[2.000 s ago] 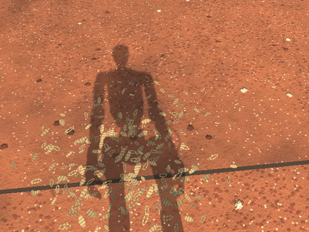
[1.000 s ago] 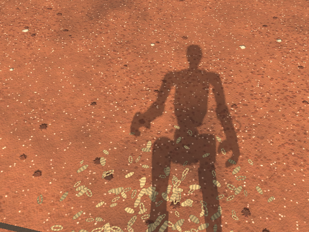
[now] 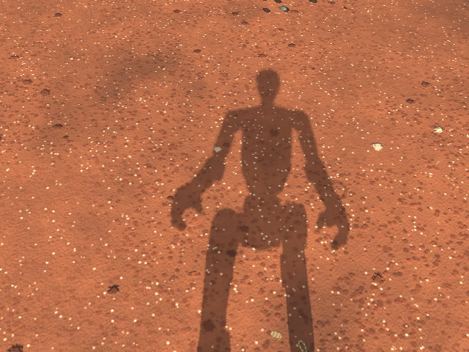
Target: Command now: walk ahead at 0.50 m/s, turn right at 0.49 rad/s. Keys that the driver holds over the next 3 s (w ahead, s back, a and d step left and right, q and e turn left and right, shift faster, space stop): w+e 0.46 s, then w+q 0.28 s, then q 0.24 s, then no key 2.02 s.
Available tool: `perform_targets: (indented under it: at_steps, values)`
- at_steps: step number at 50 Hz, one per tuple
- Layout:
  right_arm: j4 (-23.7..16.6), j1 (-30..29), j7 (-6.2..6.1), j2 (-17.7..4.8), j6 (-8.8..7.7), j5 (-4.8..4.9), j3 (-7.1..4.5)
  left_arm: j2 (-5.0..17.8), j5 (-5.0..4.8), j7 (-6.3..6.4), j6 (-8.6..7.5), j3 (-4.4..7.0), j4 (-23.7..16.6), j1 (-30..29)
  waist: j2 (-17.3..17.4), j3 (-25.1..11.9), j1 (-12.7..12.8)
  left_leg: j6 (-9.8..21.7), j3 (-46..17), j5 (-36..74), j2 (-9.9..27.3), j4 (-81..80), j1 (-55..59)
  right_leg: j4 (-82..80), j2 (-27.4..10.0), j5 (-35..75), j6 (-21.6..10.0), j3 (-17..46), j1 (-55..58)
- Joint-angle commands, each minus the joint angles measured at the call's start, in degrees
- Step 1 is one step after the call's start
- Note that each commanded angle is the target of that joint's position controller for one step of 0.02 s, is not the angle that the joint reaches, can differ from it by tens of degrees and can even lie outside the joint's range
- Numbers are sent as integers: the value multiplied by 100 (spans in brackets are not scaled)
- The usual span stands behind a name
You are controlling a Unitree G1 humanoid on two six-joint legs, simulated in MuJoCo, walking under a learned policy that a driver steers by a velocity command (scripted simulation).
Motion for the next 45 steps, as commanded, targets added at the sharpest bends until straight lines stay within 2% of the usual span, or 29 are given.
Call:
perform_targets:
  at_steps: [1, 5, 9, 11, 12, 13, 14, 15, 16, 17, 18, 19, 20, 22, 24, 28, 31, 35, 37, 38, 39, 40, 41, 42, 43, 44, 45]
  values:
    - [-333, -461, -68, -757, -91, -1, -164, 26, 13, -75, -32, -7, -368, 56, 649, 211, 212, 881, -580, 1547, 1576, -885, -20, -695, -185, 876, -5, 160, -162]
    - [-189, -189, -113, -1003, 3, 66, -219, -59, 26, -245, -59, -67, -712, -815, 543, 440, -123, 778, -178, 1410, 1683, -835, 343, -1778, -115, 1246, -124, -265, -77]
    - [-50, -5, -116, -1187, 160, 184, -286, 50, 10, -359, -39, -40, -1059, -1240, 610, 563, -193, 601, 34, 1848, 1892, -443, 1060, -2288, 6, 460, -375, -580, -106]
    - [-62, -89, -142, -1352, 229, 221, -330, 217, 28, -371, -11, 51, -1113, -991, 818, 272, 50, 465, 248, 3644, 1861, 295, 1190, -2385, 364, -134, -593, -932, 585]
    - [-79, -154, -161, -1413, 276, 238, -347, 389, 29, -357, 4, 160, -1010, -456, 850, -69, 385, 374, 396, 4529, 1752, 1129, 1130, -2529, 650, -234, -738, -1121, 1342]
    - [-109, -184, -183, -1328, 305, 242, -309, 702, 17, -296, 15, 350, -744, 514, 695, -574, 883, 194, 563, 4625, 1493, 2408, 634, -2894, 970, 117, -947, -1169, 2750]
    - [-252, -58, -183, -997, 259, 72, -178, 1281, 5, -159, 71, 552, -584, 1350, -194, -1111, 1139, -98, 578, 2433, 1195, 4335, -978, -3024, 45, 343, -1337, 335, 4536]
    - [-584, 353, -92, -281, 63, -46, 54, 1767, 12, -170, -10, 549, -720, 1039, -1375, -1690, 411, -370, -363, -2316, -15, 6052, -3281, -3925, -1220, -805, -2369, 3718, 5995]
    - [-636, -365, -18, -861, -131, 189, -52, 1214, 26, -219, -98, 402, -803, 1208, -550, -1928, 915, -240, -1343, -2155, 142, 6477, -3847, -4508, -1352, -1048, -2259, 4132, 6046]
    - [-783, -732, 8, -981, -208, 335, -88, 951, 68, -235, -161, 315, -747, 1018, -359, -1143, 841, -108, -1271, -1588, 358, 6281, -4195, -4489, -1200, -523, -1993, 3280, 5489]
    - [-737, -741, -37, -893, -233, 231, -59, 792, 35, -230, -179, 264, -799, 649, 148, -757, 578, -66, -1271, -1096, 613, 5801, -3907, -4438, -930, 80, -1795, 2565, 4654]
    - [-678, -701, -79, -914, -208, 99, -95, 637, 65, -216, -173, 214, -886, 270, 225, -510, 343, -103, -1264, -821, 775, 5338, -3494, -4490, -710, 654, -1659, 2056, 3919]
    - [-665, -575, -70, -932, -131, 76, -126, 525, 126, -194, -178, 167, -984, 72, 128, -458, 163, -134, -1312, -646, 873, 5128, -3115, -4627, -560, 964, -1620, 1812, 3468]
    - [-670, -510, -69, -806, 1, 21, -123, 576, 113, -153, -220, 176, -974, 29, 128, -400, 56, -303, -1214, -451, 820, 4755, -2876, -4795, -436, 1473, -1691, 1559, 3018]
    - [-701, -682, -85, -664, 74, -20, -80, 628, 98, -75, -243, 181, -874, 148, 130, -281, 68, -464, -1120, 14, 758, 4207, -2975, -4901, -337, 1754, -1672, 1174, 2864]
    - [-769, -1337, -16, -458, 66, 55, 39, 574, 96, -6, -259, 136, -593, 480, -101, -86, 430, -472, -995, 1528, 699, 2614, -2924, -4979, -148, 1627, -1312, 545, 3028]
    - [-884, -1784, 65, -469, 40, 149, 75, 684, 104, -19, -298, 144, -402, 677, -136, 155, 669, -319, -923, 2048, 623, 1971, -2904, -5102, -351, 1038, -1241, 505, 3275]
    - [-1103, -2114, 211, -541, 7, 198, 76, 733, 112, -15, -264, 170, -129, 851, -44, 434, 774, -19, -958, 1479, 562, 1611, -3516, -4925, -754, 1359, -1184, 453, 4257]
    - [-1170, -2077, 294, -537, -5, 201, 81, 780, 98, 21, -214, 194, -58, 808, -61, 418, 708, 141, -915, 1001, 468, 1527, -3505, -4701, -869, 1975, -1082, 310, 4578]
    - [-1143, -1894, 319, -569, -9, 175, 63, 797, 114, 46, -182, 193, -83, 634, -85, 349, 575, 228, -819, 778, 333, 1416, -3163, -4407, -789, 2879, -966, 120, 4554]
    - [-1069, -1546, 320, -686, -7, 126, 2, 859, 138, 81, -149, 202, -129, 514, -177, 51, 406, 300, -601, 663, 78, 1423, -2540, -3948, -667, 4120, -849, -25, 4524]
    - [-903, -879, 301, -881, -10, 84, -113, 887, 141, 124, -97, 196, -195, 351, -151, -392, 42, 406, -376, 895, -216, 1267, -1618, -3051, -419, 5053, -675, -243, 4401]
    - [-790, -217, 253, -1146, -7, 56, -226, 832, 155, 170, -94, 156, -277, 306, 33, -826, -291, 593, -678, 1828, -82, 1145, -413, -1827, -123, 4630, -403, -444, 3738]
    - [-818, 324, 187, -1703, 14, -7, -325, 492, 336, 189, -159, 34, -492, 588, 1205, -1558, -227, 1248, -2518, 4049, 1317, 1446, 1385, 395, 547, 1553, 8, -704, 2111]
    - [-884, 277, 186, -1581, 30, -6, -249, 180, 297, 96, -270, -97, -492, 1186, 2108, -2495, 85, 2249, -4844, 4688, 2357, 960, 2862, 1948, 1350, -2644, 279, -22, 485]
    - [-1003, 111, 166, -1256, 119, 91, -207, 702, 175, 13, -328, -19, -426, 960, 1205, -2445, -155, 1975, -4325, 3964, 2080, 904, 2571, 2188, 869, -2414, 210, 546, 299]
    - [-1110, -224, 132, -1058, 192, 138, -153, 740, 70, -7, -322, -13, -593, 393, 805, -1661, -148, 1731, -3542, 3665, 1823, 858, 1821, 1957, 629, -2117, 187, 364, 83]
